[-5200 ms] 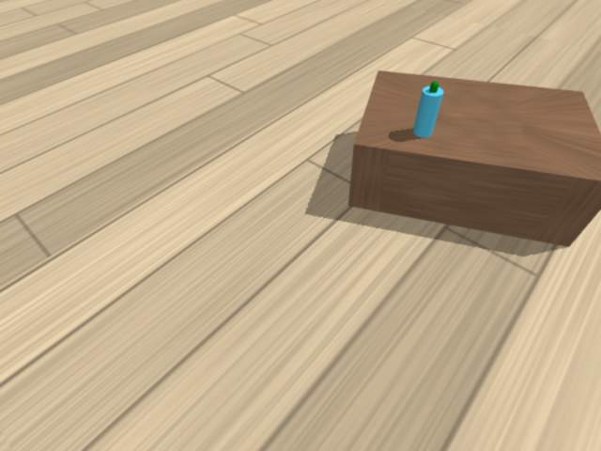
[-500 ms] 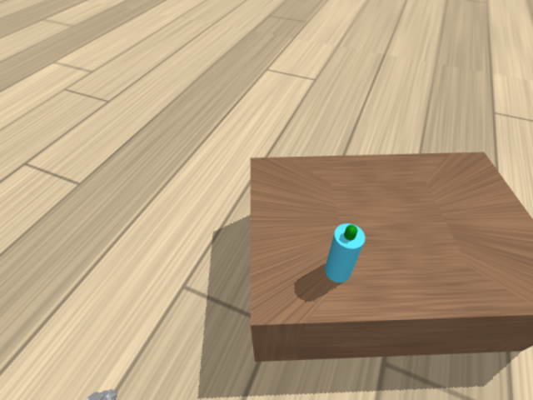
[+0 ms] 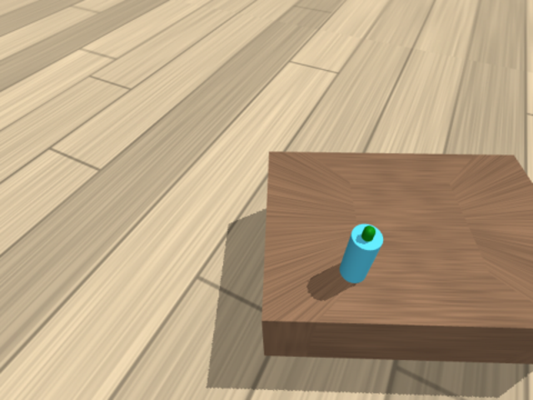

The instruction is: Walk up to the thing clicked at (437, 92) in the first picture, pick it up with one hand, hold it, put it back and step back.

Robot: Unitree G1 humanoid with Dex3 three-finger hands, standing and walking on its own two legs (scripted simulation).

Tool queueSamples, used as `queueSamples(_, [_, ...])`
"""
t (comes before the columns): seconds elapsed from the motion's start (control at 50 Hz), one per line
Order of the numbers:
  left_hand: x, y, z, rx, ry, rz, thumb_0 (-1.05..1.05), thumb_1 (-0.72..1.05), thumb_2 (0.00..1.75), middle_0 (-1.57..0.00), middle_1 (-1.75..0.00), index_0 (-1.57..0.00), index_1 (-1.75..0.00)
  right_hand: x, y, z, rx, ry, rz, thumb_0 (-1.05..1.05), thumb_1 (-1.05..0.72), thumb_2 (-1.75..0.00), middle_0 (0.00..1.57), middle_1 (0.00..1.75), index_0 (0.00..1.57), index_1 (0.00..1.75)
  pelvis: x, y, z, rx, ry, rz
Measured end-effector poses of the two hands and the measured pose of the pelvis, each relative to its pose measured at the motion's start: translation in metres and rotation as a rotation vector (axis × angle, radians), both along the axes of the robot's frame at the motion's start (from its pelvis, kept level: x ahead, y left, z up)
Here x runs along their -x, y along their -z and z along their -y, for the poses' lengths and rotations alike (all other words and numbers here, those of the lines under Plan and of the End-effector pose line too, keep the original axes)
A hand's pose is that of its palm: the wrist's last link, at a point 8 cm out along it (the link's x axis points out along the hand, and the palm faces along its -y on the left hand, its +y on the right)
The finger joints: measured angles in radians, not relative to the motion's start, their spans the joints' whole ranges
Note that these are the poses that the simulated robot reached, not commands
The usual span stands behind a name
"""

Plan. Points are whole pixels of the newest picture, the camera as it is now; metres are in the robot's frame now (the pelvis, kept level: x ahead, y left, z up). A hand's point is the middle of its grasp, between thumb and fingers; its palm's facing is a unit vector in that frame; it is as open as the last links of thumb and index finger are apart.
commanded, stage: walk up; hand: right
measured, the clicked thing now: (360, 251) +0.52 -0.21 -0.29
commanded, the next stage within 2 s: stand in 0.28 s
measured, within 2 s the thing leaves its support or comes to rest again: neither
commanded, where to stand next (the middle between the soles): +0.07 -0.01 m, yaw +0 degrees
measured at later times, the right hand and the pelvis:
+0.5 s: hand out of the picture +0.10 -0.24 -0.14, palm faces -0.05 +0.94 -0.34, open 7.4 cm; pelvis -0.01 +0.01 +0.01, yaw +0 degrees
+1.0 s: hand out of the picture +0.04 -0.24 -0.14, palm faces +0.00 +0.94 -0.34, open 7.4 cm; pelvis -0.02 +0.01 +0.02, yaw -1 degrees
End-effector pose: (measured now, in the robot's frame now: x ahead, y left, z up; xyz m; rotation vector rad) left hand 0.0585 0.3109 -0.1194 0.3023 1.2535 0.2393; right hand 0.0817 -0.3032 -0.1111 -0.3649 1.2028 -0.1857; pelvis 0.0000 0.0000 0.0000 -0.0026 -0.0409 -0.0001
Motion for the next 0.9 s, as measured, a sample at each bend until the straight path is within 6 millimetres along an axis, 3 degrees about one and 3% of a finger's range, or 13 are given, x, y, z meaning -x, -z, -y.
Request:
queueSamples(0.28, [-0.009, 0.000, 0.002, 0.009, -0.001, 0.035, 0.00, 0.90, 0.90, -0.20, -0.30, -0.20, -0.30, -0.013, -0.003, 0.001, 0.013, -0.010, 0.023, 0.00, -0.90, -0.90, 0.21, 0.30, 0.20, 0.30, -0.002, 0.000, -0.001, 0.002, -0.020, 0.001])
queueSamples(0.5, [-0.008, -0.011, 0.005, 0.012, 0.013, 0.023, 0.00, 0.90, 0.90, -0.20, -0.30, -0.20, -0.30, -0.014, -0.007, -0.017, -0.036, -0.008, 0.033, 0.00, -0.90, -0.90, 0.21, 0.30, 0.20, 0.30, 0.008, -0.011, -0.005, 0.011, -0.001, 0.008])
queueSamples(0.9, [0.018, -0.015, -0.001, 0.024, 0.033, -0.006, 0.00, 0.90, 0.90, -0.20, -0.30, -0.20, -0.30, 0.038, -0.012, -0.017, -0.034, 0.057, -0.023, 0.00, -0.90, -0.90, 0.21, 0.30, 0.20, 0.30, 0.023, -0.019, -0.013, 0.009, 0.013, 0.011])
